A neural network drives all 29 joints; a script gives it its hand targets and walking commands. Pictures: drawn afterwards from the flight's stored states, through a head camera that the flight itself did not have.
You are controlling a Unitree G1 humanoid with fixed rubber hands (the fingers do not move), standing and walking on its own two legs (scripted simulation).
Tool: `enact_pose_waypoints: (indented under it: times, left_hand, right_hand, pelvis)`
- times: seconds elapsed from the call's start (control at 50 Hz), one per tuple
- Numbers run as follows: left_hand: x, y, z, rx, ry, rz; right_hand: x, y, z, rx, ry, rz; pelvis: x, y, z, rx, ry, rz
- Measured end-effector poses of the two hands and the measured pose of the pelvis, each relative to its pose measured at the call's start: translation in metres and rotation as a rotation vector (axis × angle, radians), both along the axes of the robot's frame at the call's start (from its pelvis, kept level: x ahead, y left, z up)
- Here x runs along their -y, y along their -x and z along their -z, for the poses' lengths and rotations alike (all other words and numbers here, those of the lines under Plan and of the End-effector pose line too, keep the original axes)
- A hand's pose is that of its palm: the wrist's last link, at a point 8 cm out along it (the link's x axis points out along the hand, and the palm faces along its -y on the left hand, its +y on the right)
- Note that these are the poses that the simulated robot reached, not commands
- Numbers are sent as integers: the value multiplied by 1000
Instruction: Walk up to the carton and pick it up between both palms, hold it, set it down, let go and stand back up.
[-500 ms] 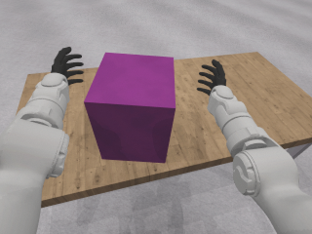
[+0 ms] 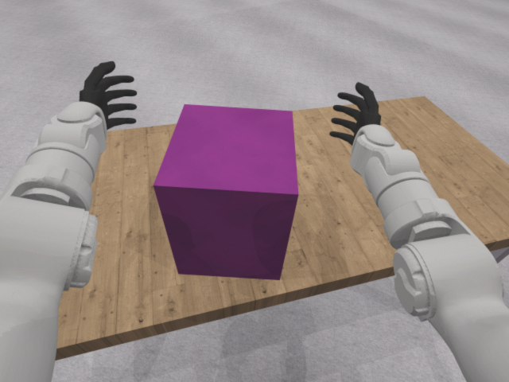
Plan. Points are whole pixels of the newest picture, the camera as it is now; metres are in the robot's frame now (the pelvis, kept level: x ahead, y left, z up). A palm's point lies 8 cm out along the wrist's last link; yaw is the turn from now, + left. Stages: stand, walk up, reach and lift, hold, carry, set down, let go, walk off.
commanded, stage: set down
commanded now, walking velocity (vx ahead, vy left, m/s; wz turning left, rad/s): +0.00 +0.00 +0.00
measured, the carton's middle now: (233, 195) +0.46 -0.05 +0.04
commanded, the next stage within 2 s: none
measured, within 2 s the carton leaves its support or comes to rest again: neither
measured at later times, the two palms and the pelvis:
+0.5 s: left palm (87, 180) +0.44 +0.17 +0.15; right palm (360, 200) +0.34 -0.24 +0.11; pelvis -0.01 +0.00 +0.01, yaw -2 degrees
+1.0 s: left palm (71, 216) +0.40 +0.19 +0.12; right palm (363, 229) +0.30 -0.22 +0.09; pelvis -0.01 +0.01 +0.00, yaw -1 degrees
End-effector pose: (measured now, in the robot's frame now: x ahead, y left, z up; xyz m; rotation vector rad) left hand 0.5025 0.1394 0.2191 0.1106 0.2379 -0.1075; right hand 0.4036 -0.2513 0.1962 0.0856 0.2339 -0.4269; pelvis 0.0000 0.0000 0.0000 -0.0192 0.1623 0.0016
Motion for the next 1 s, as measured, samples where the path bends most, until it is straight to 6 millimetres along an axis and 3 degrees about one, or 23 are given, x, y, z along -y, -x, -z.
enact_pose_waypoints:
  times: [0.16, 0.48, 0.62, 0.82, 1.0]
  left_hand:
    - [3, 4, 5, -6, -18, 41]
    - [-28, 56, 71, -94, -1, 22]
    - [-38, 77, 79, -88, 22, 16]
    - [-44, 91, 74, -72, 10, 27]
    - [-54, 103, 96, -89, 6, 32]
  right_hand:
    - [-2, 3, 8, 6, -4, -11]
    - [-12, 59, 85, -36, -59, -32]
    - [-19, 76, 85, -22, -47, -34]
    - [-22, 86, 82, -21, -50, -25]
    - [-27, 105, 104, -40, -45, -19]
  pelvis:
    - [-3, -5, -3, 56, 0, 12]
    - [-2, 6, -5, 141, -6, 28]
    - [-2, 12, -4, 162, -7, 27]
    - [-5, 12, -3, 202, -5, 20]
    - [-7, 5, -4, 223, -2, 25]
